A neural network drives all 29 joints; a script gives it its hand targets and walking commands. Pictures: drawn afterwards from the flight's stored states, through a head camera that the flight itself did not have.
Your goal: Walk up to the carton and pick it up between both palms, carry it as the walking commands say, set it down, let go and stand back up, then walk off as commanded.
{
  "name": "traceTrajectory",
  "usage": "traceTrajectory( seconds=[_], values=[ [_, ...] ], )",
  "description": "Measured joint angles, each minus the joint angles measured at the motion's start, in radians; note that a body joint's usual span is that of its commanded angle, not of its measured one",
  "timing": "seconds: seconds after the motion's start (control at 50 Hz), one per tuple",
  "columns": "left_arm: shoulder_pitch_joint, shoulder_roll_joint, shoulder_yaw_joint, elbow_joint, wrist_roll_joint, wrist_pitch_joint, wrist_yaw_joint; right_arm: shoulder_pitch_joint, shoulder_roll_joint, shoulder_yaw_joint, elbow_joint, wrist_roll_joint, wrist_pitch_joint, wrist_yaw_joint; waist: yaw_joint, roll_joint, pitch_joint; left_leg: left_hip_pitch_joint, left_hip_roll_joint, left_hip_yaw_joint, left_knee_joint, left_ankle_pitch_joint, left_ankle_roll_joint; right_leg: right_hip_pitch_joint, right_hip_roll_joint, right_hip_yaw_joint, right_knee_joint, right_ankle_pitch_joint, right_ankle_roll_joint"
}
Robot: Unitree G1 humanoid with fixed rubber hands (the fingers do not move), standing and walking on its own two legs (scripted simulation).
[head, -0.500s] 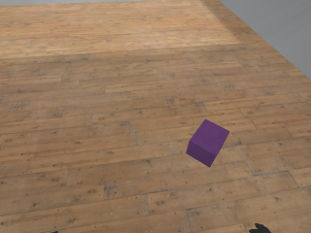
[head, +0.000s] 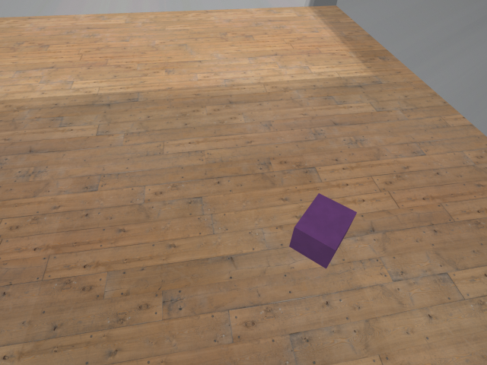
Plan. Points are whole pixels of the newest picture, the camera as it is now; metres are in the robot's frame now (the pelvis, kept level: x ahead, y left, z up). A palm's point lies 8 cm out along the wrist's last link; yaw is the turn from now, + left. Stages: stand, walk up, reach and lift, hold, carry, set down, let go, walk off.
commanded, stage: walk up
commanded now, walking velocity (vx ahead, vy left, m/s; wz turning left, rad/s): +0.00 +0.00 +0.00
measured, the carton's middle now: (322, 229) +0.83 -0.39 -0.69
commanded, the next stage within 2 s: none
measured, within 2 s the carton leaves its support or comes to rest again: neither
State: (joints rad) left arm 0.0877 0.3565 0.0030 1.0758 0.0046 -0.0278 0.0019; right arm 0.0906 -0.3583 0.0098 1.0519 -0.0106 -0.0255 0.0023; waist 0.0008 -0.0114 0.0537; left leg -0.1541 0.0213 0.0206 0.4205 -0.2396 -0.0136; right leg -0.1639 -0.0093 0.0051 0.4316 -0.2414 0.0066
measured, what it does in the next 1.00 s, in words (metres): walks ahead, turning right: right foot, then left foot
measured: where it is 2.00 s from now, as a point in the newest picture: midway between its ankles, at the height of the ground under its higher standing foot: (301, 331)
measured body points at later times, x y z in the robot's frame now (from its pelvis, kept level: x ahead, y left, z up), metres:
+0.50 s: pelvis +0.06 -0.08 -0.02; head +0.08 -0.10 +0.42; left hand +0.16 +0.17 -0.15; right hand +0.03 -0.37 -0.17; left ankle +0.00 +0.09 -0.68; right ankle +0.08 -0.22 -0.74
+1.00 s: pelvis +0.26 -0.11 +0.00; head +0.30 -0.09 +0.45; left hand +0.42 +0.11 -0.16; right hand +0.21 -0.37 -0.13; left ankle +0.30 +0.00 -0.74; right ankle +0.24 -0.26 -0.67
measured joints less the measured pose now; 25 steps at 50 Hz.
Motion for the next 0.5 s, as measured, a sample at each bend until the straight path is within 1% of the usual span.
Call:
traceTrajectory(
  seconds=[0.14,0.16,0.18,0.2,0.24,0.28,0.3,0.34,0.38,0.4,0.42,0.44,0.46,0.48,0.5],
  values=[
    [0.003,-0.003,-0.001,0.014,-0.001,0.001,-0.001,-0.002,-0.001,0.0,0.012,0.001,-0.003,-0.001,0.001,0.001,-0.003,0.019,0.0,0.0,-0.034,0.018,-0.001,0.019,-0.001,-0.001,-0.032,0.017,0.0],
    [0.008,-0.002,0.007,0.004,0.002,0.013,-0.013,0.005,0.002,-0.008,0.003,-0.005,0.002,-0.006,0.006,-0.001,-0.011,0.007,0.005,0.008,-0.019,-0.003,0.004,-0.003,0.001,0.001,0.0,-0.034,-0.004],
    [0.017,0.0,0.016,-0.013,0.007,0.031,-0.031,0.015,0.007,-0.019,-0.011,-0.01,0.006,-0.012,0.015,-0.003,-0.018,0.0,0.015,0.026,-0.009,-0.012,0.004,-0.05,0.006,0.006,0.095,-0.111,-0.008],
    [0.025,0.002,0.024,-0.032,0.015,0.052,-0.049,0.028,0.012,-0.028,-0.027,-0.016,0.008,-0.02,0.017,-0.004,-0.021,-0.005,0.027,0.042,-0.006,-0.007,0.0,-0.112,0.006,0.004,0.219,-0.145,-0.005],
    [0.032,0.005,0.038,-0.065,0.026,0.074,-0.076,0.063,0.023,-0.04,-0.052,-0.021,0.005,-0.032,0.017,-0.014,-0.02,-0.005,0.044,0.07,-0.002,-0.011,-0.017,-0.226,-0.014,-0.003,0.415,-0.133,0.007],
    [0.041,-0.001,0.043,-0.095,0.027,0.076,-0.098,0.103,0.029,-0.047,-0.06,-0.025,0.001,-0.031,0.017,-0.015,-0.014,0.015,0.067,0.096,-0.012,-0.018,-0.037,-0.293,-0.046,-0.011,0.489,-0.114,0.018],
    [0.046,-0.007,0.043,-0.108,0.026,0.076,-0.106,0.122,0.03,-0.05,-0.057,-0.027,0.0,-0.027,0.017,-0.012,-0.01,0.03,0.08,0.108,-0.019,-0.021,-0.047,-0.305,-0.062,-0.016,0.478,-0.107,0.022],
    [0.057,-0.025,0.037,-0.127,0.02,0.075,-0.116,0.156,0.029,-0.054,-0.049,-0.031,0.0,-0.018,0.016,0.001,-0.003,0.059,0.106,0.13,-0.027,-0.033,-0.064,-0.299,-0.088,-0.024,0.394,-0.111,0.024],
    [0.071,-0.044,0.029,-0.136,0.014,0.065,-0.114,0.183,0.025,-0.057,-0.036,-0.038,0.003,-0.005,0.013,0.016,0.001,0.078,0.133,0.15,-0.008,-0.063,-0.079,-0.267,-0.104,-0.044,0.297,-0.119,0.024],
    [0.079,-0.053,0.026,-0.138,0.013,0.055,-0.108,0.195,0.022,-0.059,-0.031,-0.041,0.007,0.004,0.014,0.024,0.002,0.077,0.149,0.157,0.029,-0.097,-0.079,-0.239,-0.107,-0.061,0.243,-0.11,0.025],
    [0.091,-0.056,0.025,-0.139,0.013,0.04,-0.1,0.21,0.022,-0.06,-0.029,-0.047,0.012,0.011,0.017,0.027,-0.001,0.06,0.162,0.157,0.1,-0.163,-0.066,-0.21,-0.107,-0.077,0.195,-0.102,0.027],
    [0.099,-0.063,0.027,-0.135,0.019,0.023,-0.088,0.219,0.021,-0.062,-0.029,-0.052,0.019,0.017,0.022,0.034,0.0,0.016,0.17,0.133,0.227,-0.252,-0.046,-0.215,-0.097,-0.083,0.2,-0.03,0.029],
    [0.11,-0.073,0.024,-0.129,0.026,0.008,-0.074,0.221,0.023,-0.063,-0.033,-0.051,0.028,0.022,0.027,0.041,0.001,-0.047,0.157,0.083,0.389,-0.317,-0.033,-0.23,-0.087,-0.083,0.238,-0.007,0.025],
    [0.129,-0.084,0.018,-0.122,0.031,-0.002,-0.062,0.216,0.026,-0.063,-0.04,-0.047,0.035,0.027,0.029,0.049,0.001,-0.114,0.137,0.044,0.54,-0.324,-0.023,-0.232,-0.075,-0.084,0.258,-0.021,0.018],
    [0.154,-0.096,0.012,-0.115,0.033,-0.006,-0.054,0.205,0.031,-0.062,-0.049,-0.043,0.034,0.03,0.03,0.055,0.0,-0.173,0.123,0.026,0.655,-0.294,-0.017,-0.218,-0.063,-0.082,0.251,-0.04,0.011]
  ],
)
